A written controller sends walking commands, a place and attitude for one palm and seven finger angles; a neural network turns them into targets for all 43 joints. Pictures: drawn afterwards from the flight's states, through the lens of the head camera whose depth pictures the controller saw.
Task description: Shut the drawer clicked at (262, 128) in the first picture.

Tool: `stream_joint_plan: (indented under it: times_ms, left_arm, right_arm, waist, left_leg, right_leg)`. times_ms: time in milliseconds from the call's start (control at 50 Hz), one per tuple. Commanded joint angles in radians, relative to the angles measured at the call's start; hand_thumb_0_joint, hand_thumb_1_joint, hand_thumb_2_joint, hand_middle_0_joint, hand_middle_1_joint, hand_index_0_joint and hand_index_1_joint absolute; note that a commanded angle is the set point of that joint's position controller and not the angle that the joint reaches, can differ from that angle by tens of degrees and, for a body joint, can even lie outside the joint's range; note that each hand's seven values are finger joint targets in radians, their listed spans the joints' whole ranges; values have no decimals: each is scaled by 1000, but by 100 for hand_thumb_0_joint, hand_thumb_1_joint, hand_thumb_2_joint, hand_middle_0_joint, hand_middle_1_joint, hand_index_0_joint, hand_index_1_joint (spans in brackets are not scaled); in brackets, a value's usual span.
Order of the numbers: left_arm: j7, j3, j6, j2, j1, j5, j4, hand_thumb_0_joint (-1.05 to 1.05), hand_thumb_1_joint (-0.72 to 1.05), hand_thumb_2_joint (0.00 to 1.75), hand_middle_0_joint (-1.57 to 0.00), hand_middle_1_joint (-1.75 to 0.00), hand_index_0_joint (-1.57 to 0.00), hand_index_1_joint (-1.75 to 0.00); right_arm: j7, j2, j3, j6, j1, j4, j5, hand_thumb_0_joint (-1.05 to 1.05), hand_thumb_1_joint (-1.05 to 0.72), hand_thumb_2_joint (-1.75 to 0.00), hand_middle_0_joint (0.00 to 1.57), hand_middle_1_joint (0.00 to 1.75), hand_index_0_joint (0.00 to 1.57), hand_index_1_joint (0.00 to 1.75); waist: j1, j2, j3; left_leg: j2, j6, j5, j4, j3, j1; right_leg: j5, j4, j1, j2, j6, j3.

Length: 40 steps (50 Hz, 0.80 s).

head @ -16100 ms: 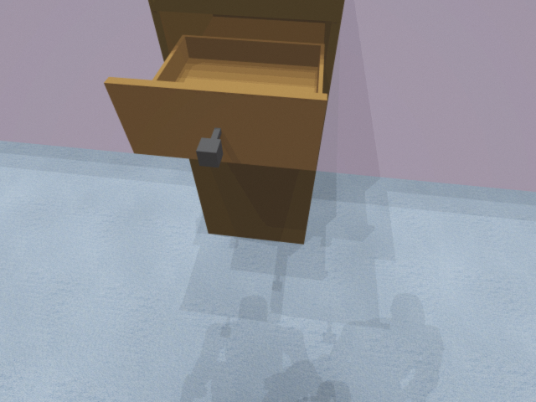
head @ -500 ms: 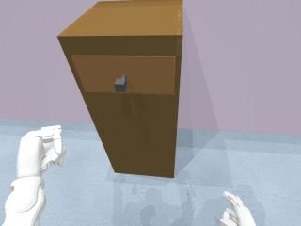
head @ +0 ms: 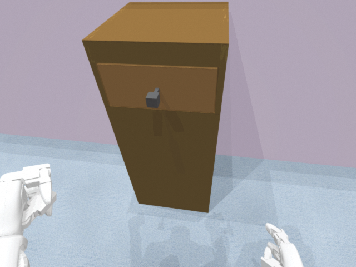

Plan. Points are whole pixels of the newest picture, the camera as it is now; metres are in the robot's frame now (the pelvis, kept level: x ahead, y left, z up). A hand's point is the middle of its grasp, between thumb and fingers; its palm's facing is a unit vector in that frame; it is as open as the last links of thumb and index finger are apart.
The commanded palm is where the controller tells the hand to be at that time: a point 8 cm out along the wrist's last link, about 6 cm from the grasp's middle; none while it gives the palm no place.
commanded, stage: step back with the hand held close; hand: left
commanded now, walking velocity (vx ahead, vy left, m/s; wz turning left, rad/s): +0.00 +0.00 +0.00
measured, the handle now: (154, 96) +0.59 +0.16 +0.08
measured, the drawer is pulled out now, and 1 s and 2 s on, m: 0.00 0.00 0.00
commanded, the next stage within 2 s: stop stepping back and stand still in 1.54 s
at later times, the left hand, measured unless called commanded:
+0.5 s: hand (41, 208) +0.16 +0.25 +0.15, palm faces +0.31 -0.80 -0.52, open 3.3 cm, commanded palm +0.10 +0.29 +0.17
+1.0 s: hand (11, 250) +0.09 +0.25 +0.16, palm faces +0.38 -0.78 -0.50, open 3.3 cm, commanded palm +0.03 +0.29 +0.17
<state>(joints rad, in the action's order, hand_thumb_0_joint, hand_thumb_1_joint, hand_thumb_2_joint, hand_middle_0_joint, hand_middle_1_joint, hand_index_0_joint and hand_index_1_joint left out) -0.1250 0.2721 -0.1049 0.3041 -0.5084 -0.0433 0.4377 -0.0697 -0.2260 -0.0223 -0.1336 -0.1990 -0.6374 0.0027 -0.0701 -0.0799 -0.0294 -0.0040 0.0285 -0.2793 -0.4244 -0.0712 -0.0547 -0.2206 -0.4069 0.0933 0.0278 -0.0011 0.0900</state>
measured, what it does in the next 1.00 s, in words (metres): shifts its weight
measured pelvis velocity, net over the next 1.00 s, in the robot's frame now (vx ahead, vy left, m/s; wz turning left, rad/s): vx -0.10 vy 0.01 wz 0.03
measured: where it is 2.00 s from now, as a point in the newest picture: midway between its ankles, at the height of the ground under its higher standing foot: outside the picture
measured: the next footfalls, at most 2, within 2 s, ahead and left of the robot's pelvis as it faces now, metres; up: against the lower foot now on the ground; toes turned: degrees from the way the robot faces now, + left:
right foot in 1.46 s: -0.23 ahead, -0.09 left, +0.00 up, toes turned -3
left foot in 1.90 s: -0.21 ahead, +0.14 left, +0.00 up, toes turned +1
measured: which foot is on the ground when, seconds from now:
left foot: down 0.00-1.00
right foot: down 0.00-1.00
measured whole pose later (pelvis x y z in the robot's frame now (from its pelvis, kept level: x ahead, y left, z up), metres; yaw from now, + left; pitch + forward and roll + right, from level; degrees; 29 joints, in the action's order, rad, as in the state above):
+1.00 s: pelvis -0.10 +0.01 -0.02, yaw +2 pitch +0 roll -1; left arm -0.12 0.41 -0.27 0.39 -0.60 -0.01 0.62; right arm -0.07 -0.20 0.01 -0.10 -0.17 -0.55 0.01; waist -0.02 0.01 -0.07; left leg 0.02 0.06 -0.20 -0.61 -0.06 -0.42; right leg -0.21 -0.60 0.39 -0.02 -0.03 -0.05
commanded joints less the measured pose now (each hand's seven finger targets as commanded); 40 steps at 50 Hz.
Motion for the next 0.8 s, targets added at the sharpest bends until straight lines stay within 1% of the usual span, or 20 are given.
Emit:
stream_joint_plan:
  times_ms: [0,20,40,60,100,140,200,240,260,280,320,360,500,540,600,660,700,720,760,780]
  left_arm:
    - [-10,109,-62,171,80,0,228,0,90,90,-140,-160,-140,-160]
    - [-14,259,-109,315,203,-12,315,0,90,90,-140,-160,-140,-160]
    - [-6,209,-113,239,95,-10,220,0,90,90,-140,-160,-140,-160]
    - [1,176,-109,198,27,-6,193,0,90,90,-140,-160,-140,-160]
    - [6,160,-119,184,-17,-2,227,0,90,90,-140,-160,-140,-160]
    - [5,159,-121,187,-64,1,252,0,90,90,-140,-160,-140,-160]
    - [0,184,-119,210,-111,-2,270,0,90,90,-140,-160,-140,-160]
    - [-4,203,-123,228,-123,-3,293,0,90,90,-140,-160,-140,-160]
    - [-6,209,-124,233,-128,-2,306,0,90,90,-140,-160,-140,-160]
    - [-8,218,-127,247,-124,-1,324,0,90,90,-140,-160,-140,-160]
    - [-12,220,-130,240,-143,1,324,0,90,90,-140,-160,-140,-160]
    - [-14,222,-132,239,-134,3,329,0,90,90,-140,-160,-140,-160]
    - [-23,219,-148,232,-102,13,327,0,90,90,-140,-160,-140,-160]
    - [-28,219,-159,234,-99,16,335,0,90,90,-140,-160,-140,-160]
    - [-34,222,-170,239,-96,14,346,0,90,90,-140,-160,-140,-160]
    - [-42,222,-190,236,-99,21,365,0,90,90,-140,-160,-140,-160]
    - [-44,243,-201,240,-100,34,375,0,90,90,-140,-160,-140,-160]
    - [-44,250,-204,237,-106,40,363,0,90,90,-140,-160,-140,-160]
    - [-38,263,-212,245,-107,43,359,0,90,90,-140,-160,-140,-160]
    - [-34,266,-213,248,-120,38,358,0,90,90,-140,-160,-140,-160]
  right_arm:
    - [-5,-98,35,-53,129,159,1,0,-90,-90,20,30,20,30]
    - [-3,-116,35,-26,111,196,-6,0,-90,-90,20,30,20,30]
    - [-4,-100,37,-11,105,172,-2,0,-90,-90,20,30,20,30]
    - [-1,-103,41,3,100,181,3,0,-90,-90,20,30,20,30]
    - [-1,-113,48,19,111,196,8,0,-90,-90,20,30,20,30]
    - [-1,-120,56,33,107,211,9,0,-90,-90,20,30,20,30]
    - [-6,-117,65,56,113,233,2,0,-90,-90,20,30,20,30]
    - [-9,-114,71,66,112,244,-1,0,-90,-90,20,30,20,30]
    - [-10,-116,75,68,111,251,-3,0,-90,-90,20,30,20,30]
    - [-13,-121,74,70,120,255,-1,0,-90,-90,20,30,20,30]
    - [-15,-115,76,69,113,262,-4,0,-90,-90,20,30,20,30]
    - [-17,-117,79,65,109,264,-5,0,-90,-90,20,30,20,30]
    - [-20,-123,81,43,98,262,-6,0,-90,-90,20,30,20,30]
    - [-17,-123,82,35,90,262,-6,0,-90,-90,20,30,20,30]
    - [-16,-118,81,27,81,255,-6,0,-90,-90,20,30,20,30]
    - [-17,-130,79,13,83,255,-3,0,-90,-90,20,30,20,30]
    - [-24,-137,78,1,95,262,-1,0,-90,-90,20,30,20,30]
    - [-25,-133,81,-4,96,264,-3,0,-90,-90,20,30,20,30]
    - [-22,-128,88,-17,95,266,-5,0,-90,-90,20,30,20,30]
    - [-20,-125,90,-21,85,265,-7,0,-90,-90,20,30,20,30]
  waist:
    - [2,3,40]
    - [47,39,-47]
    - [52,84,-46]
    - [54,114,-26]
    - [54,42,47]
    - [52,22,124]
    - [49,51,173]
    - [49,67,193]
    - [49,57,196]
    - [45,14,193]
    - [44,5,184]
    - [46,15,164]
    - [63,68,88]
    - [67,90,89]
    - [73,131,88]
    - [75,42,86]
    - [65,-69,91]
    - [57,-87,103]
    - [55,-64,106]
    - [57,-24,101]
  left_leg:
    - [-21,-8,214,80,77,-46]
    - [-41,17,125,70,87,-137]
    - [-41,19,111,55,97,-137]
    - [-42,19,138,48,92,-126]
    - [-50,17,227,45,86,-117]
    - [-64,16,318,39,89,-113]
    - [-77,14,404,28,99,-128]
    - [-83,14,416,21,104,-144]
    - [-87,15,407,19,107,-158]
    - [-87,16,405,29,121,-182]
    - [-102,22,382,44,125,-220]
    - [-114,34,308,56,132,-276]
    - [-94,51,-70,60,147,-440]
    - [-78,51,-143,30,141,-438]
    - [-56,40,-169,-16,136,-397]
    - [-96,56,-223,54,186,-433]
    - [-172,87,-300,200,262,-594]
    - [-199,100,-305,222,282,-641]
    - [-204,110,-255,189,277,-663]
    - [-182,97,-182,153,263,-618]
  right_leg:
    - [116,65,-19,-12,29,-64]
    - [147,114,78,34,26,-171]
    - [137,124,94,57,28,-170]
    - [158,118,97,60,27,-165]
    - [245,67,64,60,22,-141]
    - [312,12,27,55,14,-121]
    - [375,-35,11,51,8,-108]
    - [397,-63,11,51,4,-108]
    - [389,-74,11,49,3,-110]
    - [375,-90,9,45,4,-110]
    - [342,-125,5,33,-2,-101]
    - [309,-148,1,29,-5,-111]
    - [134,-101,29,55,6,-180]
    - [56,-55,69,71,15,-206]
    - [-64,14,149,96,30,-227]
    - [-100,-41,137,55,14,-176]
    - [10,-231,-33,-18,-15,-109]
    - [70,-306,-91,-41,-22,-100]
    - [92,-336,-117,-51,-25,-121]
    - [142,-299,-81,-49,-18,-128]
